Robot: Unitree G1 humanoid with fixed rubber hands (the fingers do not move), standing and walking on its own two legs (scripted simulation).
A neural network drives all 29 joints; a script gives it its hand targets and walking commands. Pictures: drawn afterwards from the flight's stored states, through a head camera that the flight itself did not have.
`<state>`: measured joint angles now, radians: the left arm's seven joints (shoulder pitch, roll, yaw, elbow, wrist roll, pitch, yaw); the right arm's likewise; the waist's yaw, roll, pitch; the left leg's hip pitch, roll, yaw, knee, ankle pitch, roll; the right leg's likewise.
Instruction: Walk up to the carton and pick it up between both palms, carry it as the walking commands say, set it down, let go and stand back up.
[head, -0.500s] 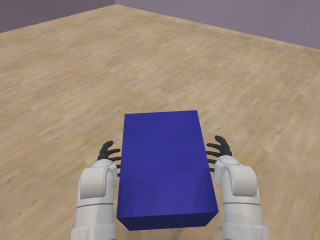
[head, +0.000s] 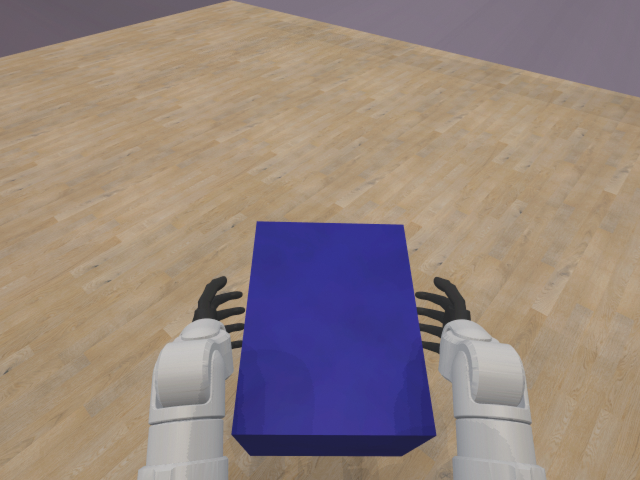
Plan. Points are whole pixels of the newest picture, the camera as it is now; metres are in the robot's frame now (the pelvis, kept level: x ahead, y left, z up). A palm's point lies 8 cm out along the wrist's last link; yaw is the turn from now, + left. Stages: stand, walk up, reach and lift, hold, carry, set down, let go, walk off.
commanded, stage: carry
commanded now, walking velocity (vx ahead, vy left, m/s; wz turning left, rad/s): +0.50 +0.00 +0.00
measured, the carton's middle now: (328, 337) +0.34 +0.00 -0.01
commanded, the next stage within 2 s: none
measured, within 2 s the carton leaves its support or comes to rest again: neither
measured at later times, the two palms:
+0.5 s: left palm (234, 221) +0.49 +0.15 +0.08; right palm (420, 217) +0.51 -0.15 +0.07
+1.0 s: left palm (277, 156) +0.75 +0.10 +0.04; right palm (415, 146) +0.78 -0.19 +0.04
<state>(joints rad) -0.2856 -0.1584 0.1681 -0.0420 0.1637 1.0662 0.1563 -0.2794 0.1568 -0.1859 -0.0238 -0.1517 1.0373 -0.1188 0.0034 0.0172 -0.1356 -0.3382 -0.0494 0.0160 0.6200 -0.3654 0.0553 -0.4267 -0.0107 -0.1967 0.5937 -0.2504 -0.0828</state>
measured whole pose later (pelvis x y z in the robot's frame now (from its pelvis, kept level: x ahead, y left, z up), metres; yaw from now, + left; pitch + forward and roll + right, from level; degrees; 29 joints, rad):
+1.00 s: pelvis +0.47 -0.07 -0.02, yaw +7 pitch +4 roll +2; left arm -0.25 -0.15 0.15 -0.09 0.14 1.04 0.11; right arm -0.24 0.15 -0.14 -0.15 -0.15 1.03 -0.13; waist -0.02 0.01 -0.06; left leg -0.22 0.05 0.07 0.93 -0.56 -0.02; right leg -0.34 -0.01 -0.11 0.81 -0.54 -0.07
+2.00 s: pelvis +1.15 -0.11 -0.02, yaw +5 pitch +4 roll +1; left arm -0.18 -0.13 0.12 -0.05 0.17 0.86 0.10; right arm -0.15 0.13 -0.10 -0.13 -0.14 0.86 -0.08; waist 0.00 0.02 -0.06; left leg -0.22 -0.02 0.07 0.77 -0.57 0.06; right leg -0.42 0.05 0.02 0.79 -0.44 -0.08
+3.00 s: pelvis +1.85 -0.06 -0.02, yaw +5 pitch +3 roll +0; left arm -0.17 -0.13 0.10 -0.04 0.17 0.76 0.11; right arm -0.12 0.13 -0.11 -0.07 -0.14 0.74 -0.08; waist 0.00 0.02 0.02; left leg -0.44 -0.08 0.07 0.80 -0.40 0.13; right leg -0.40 0.07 0.05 1.14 -0.56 -0.07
